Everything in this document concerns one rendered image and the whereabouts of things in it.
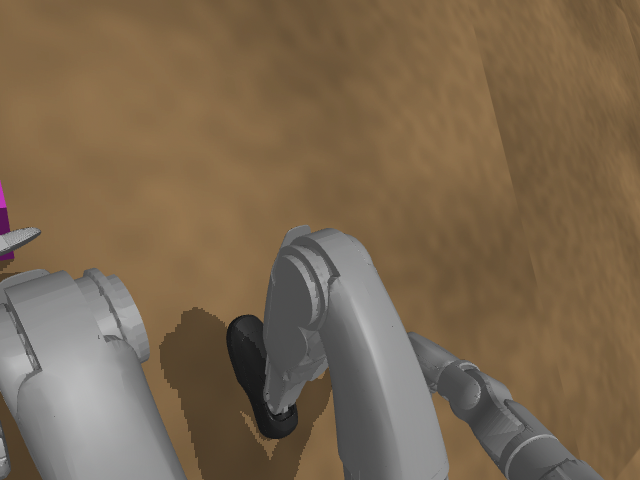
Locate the right robot foot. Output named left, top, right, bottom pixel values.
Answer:
left=226, top=315, right=298, bottom=439

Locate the right robot arm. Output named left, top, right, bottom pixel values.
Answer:
left=437, top=360, right=604, bottom=480

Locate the right robot hand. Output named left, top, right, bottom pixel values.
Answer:
left=407, top=332, right=460, bottom=398

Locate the left robot hand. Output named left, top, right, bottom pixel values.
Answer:
left=0, top=227, right=41, bottom=256

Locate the carton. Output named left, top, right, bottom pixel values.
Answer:
left=0, top=181, right=14, bottom=261

